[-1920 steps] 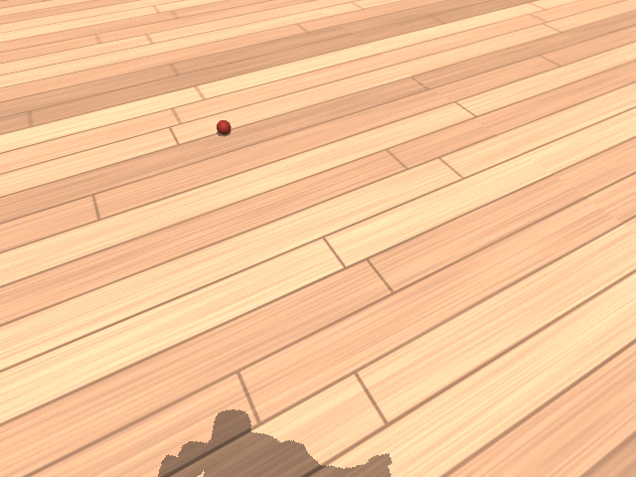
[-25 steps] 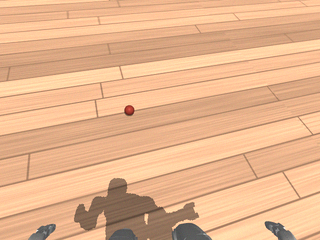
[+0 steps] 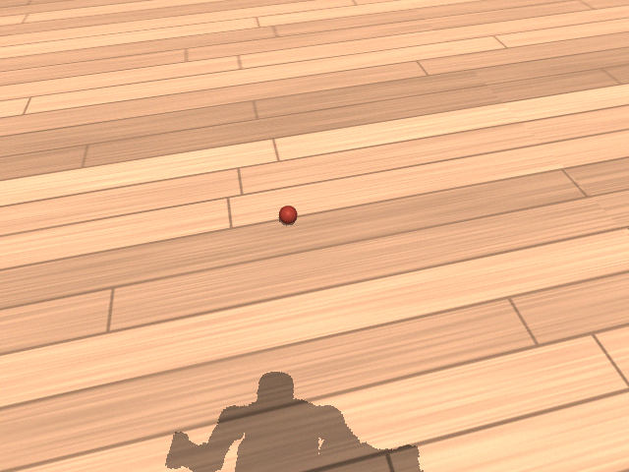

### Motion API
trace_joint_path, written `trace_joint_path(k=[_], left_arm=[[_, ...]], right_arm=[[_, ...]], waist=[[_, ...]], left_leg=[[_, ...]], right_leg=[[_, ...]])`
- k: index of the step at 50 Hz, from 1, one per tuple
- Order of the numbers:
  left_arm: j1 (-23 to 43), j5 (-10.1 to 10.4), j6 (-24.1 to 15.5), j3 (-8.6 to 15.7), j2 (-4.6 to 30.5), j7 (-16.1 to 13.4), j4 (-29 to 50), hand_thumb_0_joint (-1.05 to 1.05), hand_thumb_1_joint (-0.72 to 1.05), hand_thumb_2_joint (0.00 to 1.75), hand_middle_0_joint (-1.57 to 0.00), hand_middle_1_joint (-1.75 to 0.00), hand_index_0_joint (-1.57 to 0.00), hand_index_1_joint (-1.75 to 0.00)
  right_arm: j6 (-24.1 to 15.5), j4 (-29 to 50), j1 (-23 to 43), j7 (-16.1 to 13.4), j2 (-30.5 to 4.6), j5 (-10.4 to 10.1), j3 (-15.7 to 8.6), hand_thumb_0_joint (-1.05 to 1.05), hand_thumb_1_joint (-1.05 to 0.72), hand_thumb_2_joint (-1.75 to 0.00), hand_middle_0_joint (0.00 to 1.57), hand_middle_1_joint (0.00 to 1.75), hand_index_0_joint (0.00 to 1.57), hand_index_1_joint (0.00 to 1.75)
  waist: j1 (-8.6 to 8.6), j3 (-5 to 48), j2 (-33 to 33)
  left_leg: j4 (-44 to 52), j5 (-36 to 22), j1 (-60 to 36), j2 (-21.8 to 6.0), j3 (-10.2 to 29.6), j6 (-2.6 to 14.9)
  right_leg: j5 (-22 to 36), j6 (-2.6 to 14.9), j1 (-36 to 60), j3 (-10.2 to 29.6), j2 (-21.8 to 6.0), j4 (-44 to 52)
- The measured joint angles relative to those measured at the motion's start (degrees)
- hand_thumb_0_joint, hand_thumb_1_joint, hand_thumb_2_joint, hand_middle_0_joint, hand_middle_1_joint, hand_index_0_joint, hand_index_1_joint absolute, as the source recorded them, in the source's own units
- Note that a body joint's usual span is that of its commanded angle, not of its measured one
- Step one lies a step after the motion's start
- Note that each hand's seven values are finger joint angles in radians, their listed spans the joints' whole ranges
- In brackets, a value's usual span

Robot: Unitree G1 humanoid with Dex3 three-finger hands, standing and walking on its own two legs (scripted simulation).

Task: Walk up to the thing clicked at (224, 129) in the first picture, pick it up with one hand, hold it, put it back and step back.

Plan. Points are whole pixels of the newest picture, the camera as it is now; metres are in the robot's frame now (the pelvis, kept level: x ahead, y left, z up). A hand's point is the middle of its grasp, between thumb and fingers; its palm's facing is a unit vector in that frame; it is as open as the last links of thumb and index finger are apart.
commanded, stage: step back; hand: left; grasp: from above
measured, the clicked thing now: (288, 214) +1.13 +0.18 -0.72
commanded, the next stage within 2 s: stand in 0.76 s
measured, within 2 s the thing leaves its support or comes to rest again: neither
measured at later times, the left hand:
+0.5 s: hand out of the picture +0.11 +0.25 -0.13, palm faces +0.03 -0.92 -0.40, open 7.4 cm
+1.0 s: hand (143, 461) +0.15 +0.27 -0.14, palm faces +0.00 -0.94 -0.33, open 7.4 cm
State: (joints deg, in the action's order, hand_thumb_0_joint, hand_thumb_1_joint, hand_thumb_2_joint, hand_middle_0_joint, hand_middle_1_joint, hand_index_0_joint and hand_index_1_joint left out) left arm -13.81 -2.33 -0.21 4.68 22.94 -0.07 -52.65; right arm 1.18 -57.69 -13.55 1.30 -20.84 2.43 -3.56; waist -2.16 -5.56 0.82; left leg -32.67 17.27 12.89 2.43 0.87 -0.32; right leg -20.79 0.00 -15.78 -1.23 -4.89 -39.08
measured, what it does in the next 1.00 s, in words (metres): steps on the spot: right foot, then left foot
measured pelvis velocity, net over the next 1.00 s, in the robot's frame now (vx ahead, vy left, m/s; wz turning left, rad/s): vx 0.07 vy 0.01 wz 0.01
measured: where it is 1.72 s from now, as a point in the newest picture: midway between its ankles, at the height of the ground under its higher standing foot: outside the picture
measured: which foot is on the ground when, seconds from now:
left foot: down 0.00-0.28, up 0.30-0.54, down 0.56-1.00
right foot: down 0.00-0.00, up 0.02-0.22, down 0.24-1.00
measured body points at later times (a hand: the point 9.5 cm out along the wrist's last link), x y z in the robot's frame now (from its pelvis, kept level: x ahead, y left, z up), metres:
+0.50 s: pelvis +0.04 -0.01 +0.01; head +0.07 -0.03 +0.45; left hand +0.11 +0.30 -0.10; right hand +0.12 -0.32 -0.13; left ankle +0.06 +0.14 -0.70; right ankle +0.06 -0.12 -0.72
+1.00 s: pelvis +0.07 +0.01 +0.02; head +0.08 +0.01 +0.47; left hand +0.15 +0.31 -0.11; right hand +0.19 -0.28 -0.11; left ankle +0.08 +0.14 -0.72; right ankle +0.06 -0.12 -0.72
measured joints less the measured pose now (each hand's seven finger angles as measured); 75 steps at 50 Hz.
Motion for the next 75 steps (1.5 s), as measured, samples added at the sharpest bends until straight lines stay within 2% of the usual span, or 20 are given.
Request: trace_joint_path(k=[1,4,6,9,11,12,13,14,16,18,22,26,29,31,33,35,39,51,75], left_arm=[[-0.2,0.3,0.3,-0.1,0.1,-0.1,-0.4,0.0,0.9,0.89,-0.21,-0.3,-0.21,-0.3],[-0.2,0.6,1.0,-0.6,-0.4,0.2,-2.3,0.0,0.91,0.89,-0.2,-0.3,-0.2,-0.29],[-0.2,0.8,0.7,-0.7,-0.3,0.6,-2.6,0.01,0.91,0.89,-0.2,-0.3,-0.2,-0.29],[0.4,0.8,-0.2,-0.5,-0.2,1.1,-2.6,0.01,0.91,0.89,-0.2,-0.3,-0.2,-0.29],[1.0,0.8,-0.9,-0.4,-0.3,1.0,-2.7,0.01,0.91,0.89,-0.2,-0.3,-0.2,-0.29],[1.3,0.8,-1.3,-0.4,-0.5,0.8,-2.7,0.01,0.91,0.89,-0.2,-0.3,-0.2,-0.29],[1.6,0.7,-1.9,-0.3,-0.9,0.6,-2.9,0.01,0.91,0.89,-0.2,-0.3,-0.2,-0.3],[2.0,0.4,-2.3,-0.3,-1.4,0.3,-3.1,0.0,0.91,0.89,-0.2,-0.3,-0.2,-0.3],[2.4,-0.1,-2.6,-0.5,-2.3,0.0,-3.1,0.0,0.91,0.89,-0.2,-0.3,-0.21,-0.3],[2.6,-0.2,-2.4,-0.9,-2.9,0.0,-3.1,0.0,0.91,0.89,-0.2,-0.3,-0.21,-0.3],[2.8,0.2,-2.8,-1.6,-3.9,-0.1,-3.3,0.0,0.91,0.89,-0.21,-0.3,-0.21,-0.3],[3.6,0.5,-2.4,-1.8,-3.5,-0.1,-3.5,0.0,0.9,0.89,-0.21,-0.3,-0.21,-0.3],[5.0,1.1,-1.3,-1.7,-2.5,-0.3,-3.7,0.0,0.9,0.89,-0.21,-0.3,-0.21,-0.3],[5.7,1.6,-0.5,-1.6,-1.9,-0.6,-3.8,0.0,0.9,0.89,-0.21,-0.3,-0.21,-0.3],[6.2,2.1,0.1,-1.8,-1.7,-0.6,-4.3,0.0,0.91,0.89,-0.21,-0.3,-0.21,-0.3],[6.9,1.9,0.2,-1.9,-1.5,-0.6,-5.2,0.0,0.91,0.89,-0.2,-0.3,-0.21,-0.3],[7.6,2.0,-0.1,-2.3,-1.1,-0.4,-6.6,0.0,0.91,0.89,-0.2,-0.3,-0.2,-0.29],[8.7,1.9,-0.5,-4.6,-3.2,0.5,-11.2,0.0,0.91,0.89,-0.2,-0.3,-0.2,-0.29],[7.8,1.6,-0.5,-4.3,-2.6,0.8,-13.0,0.0,0.91,0.89,-0.2,-0.3,-0.2,-0.29]], right_arm=[[-0.5,0.2,0.0,0.1,0.5,0.1,0.0,0.01,-0.9,-0.9,0.2,0.3,0.21,0.3],[-1.6,1.2,-0.7,0.6,0.7,0.0,-0.1,0.01,-0.9,-0.89,0.2,0.3,0.21,0.3],[-1.8,1.5,-0.8,0.5,0.7,0.1,-0.1,0.01,-0.9,-0.89,0.21,0.3,0.21,0.3],[-2.2,2.0,-0.6,0.5,0.4,0.1,-0.1,0.0,-0.9,-0.89,0.21,0.3,0.21,0.3],[-2.0,2.3,-0.3,0.6,-0.2,-0.1,-0.2,0.0,-0.9,-0.89,0.21,0.3,0.21,0.3],[-1.7,2.4,-0.2,0.5,-0.6,-0.3,-0.2,0.0,-0.9,-0.89,0.21,0.3,0.21,0.3],[-1.2,2.3,0.1,0.4,-1.1,-0.6,-0.2,0.0,-0.9,-0.89,0.21,0.3,0.21,0.3],[-0.8,2.2,0.3,0.0,-1.6,-1.0,-0.3,0.0,-0.9,-0.89,0.21,0.3,0.21,0.3],[0.1,1.6,0.7,-0.8,-1.6,-1.2,-0.2,0.0,-0.9,-0.9,0.2,0.3,0.21,0.3],[0.3,1.2,0.9,-1.0,-1.5,-1.3,0.0,0.0,-0.9,-0.9,0.2,0.3,0.21,0.3],[-0.3,0.8,1.5,-0.9,-2.1,-1.2,0.2,0.0,-0.9,-0.9,0.2,0.3,0.21,0.3],[-0.6,0.2,2.4,-1.0,-1.8,-1.2,0.5,0.0,-0.9,-0.9,0.2,0.3,0.21,0.3],[-1.1,-0.7,3.2,-1.2,-1.0,-1.0,0.4,0.0,-0.9,-0.9,0.2,0.3,0.21,0.3],[-1.1,-1.4,4.1,-1.4,0.1,-0.7,0.7,0.0,-0.9,-0.9,0.2,0.3,0.21,0.3],[-1.0,-1.8,4.9,-1.2,0.6,-1.0,1.3,0.0,-0.9,-0.9,0.2,0.3,0.21,0.3],[-0.8,-2.5,6.1,-1.1,1.2,-1.2,1.7,0.0,-0.9,-0.89,0.2,0.3,0.21,0.3],[-1.1,-3.1,8.1,-1.1,2.0,-1.5,2.4,0.0,-0.9,-0.89,0.2,0.3,0.21,0.3],[-2.3,-4.6,11.6,-0.7,1.2,-2.0,2.9,0.0,-0.9,-0.89,0.2,0.3,0.21,0.3],[-1.5,-8.4,6.8,-0.2,0.7,-1.5,2.9,0.0,-0.9,-0.9,0.2,0.3,0.21,0.3]], waist=[[-0.02,0.2,0.9],[1.65,2.0,0.2],[2.01,2.6,0.2],[2.69,2.4,0.4],[3.01,2.0,0.1],[2.92,1.8,-0.3],[2.82,1.5,-1.3],[2.83,1.2,-2.6],[2.35,1.5,-3.3],[1.44,1.6,-2.9],[1.0,1.4,-3.8],[0.93,0.6,-3.5],[1.19,-0.4,-1.9],[0.69,-0.8,-0.3],[0.8,-0.3,-0.5],[0.92,-0.2,-0.9],[1.08,0.5,-0.4],[1.31,1.6,-1.0],[2.51,1.9,-1.2]], left_leg=[[0.5,-0.6,-0.5,0.4,-0.7,0.22],[0.3,0.6,-0.4,-0.7,0.2,1.97],[1.4,0.4,-1.2,-1.4,0.2,2.14],[2.0,0.1,-1.8,-2.0,0.4,1.05],[1.1,0.9,-1.8,-2.6,0.6,0.26],[-0.3,1.8,-1.5,-3.0,0.6,-0.15],[-2.5,3.1,-1.0,-3.8,1.0,-0.51],[-5.3,4.5,-0.1,-4.6,2.1,0.17],[-12.0,9.8,2.8,-3.2,4.7,0.79],[-16.8,12.2,5.1,-1.7,4.6,0.88],[-17.7,10.1,7.7,-2.1,5.0,0.66],[-9.3,7.4,6.2,-3.9,2.6,0.17],[-1.6,-2.2,3.4,-3.3,0.5,-0.55],[-1.8,-1.7,3.1,-2.5,-0.8,-0.78],[-2.9,-0.5,3.7,-3.2,-0.7,-0.59],[-3.2,0.1,3.7,-4.0,-0.4,-0.61],[-1.4,-0.5,2.6,-4.1,-0.5,-0.63],[8.7,-5.3,-3.9,-4.0,-0.9,-0.84],[13.9,-9.4,-4.7,-4.8,-0.7,-1.69]], right_leg=[[-0.7,0.44,-0.6,1.0,-0.1,-1.6],[-7.9,1.52,-3.2,1.2,2.6,-9.2],[-8.1,1.88,-4.2,1.0,3.3,-10.6],[-6.3,1.56,-4.5,0.3,3.2,-6.9],[-3.9,1.39,-3.1,-0.3,3.5,-1.2],[-1.0,1.42,-1.8,-0.8,3.9,2.7],[4.8,1.47,-0.9,-1.3,4.7,5.0],[6.9,1.59,-0.4,-2.2,5.6,5.2],[5.6,1.99,-0.4,-2.8,5.9,4.4],[4.7,2.39,0.2,-2.4,5.1,4.5],[4.9,1.77,1.6,-2.6,4.4,6.5],[3.4,0.98,1.5,-2.7,3.3,5.1],[0.9,-0.14,0.5,-2.4,1.5,1.3],[0.4,-0.56,0.0,-1.1,0.6,0.2],[0.5,-0.18,0.3,-0.6,1.7,1.4],[1.7,-0.93,1.5,-0.9,2.6,3.5],[2.7,-1.2,2.8,-0.9,2.7,6.0],[7.4,-1.36,9.0,-0.9,2.8,15.9],[10.9,-0.56,9.3,-1.1,3.6,19.8]])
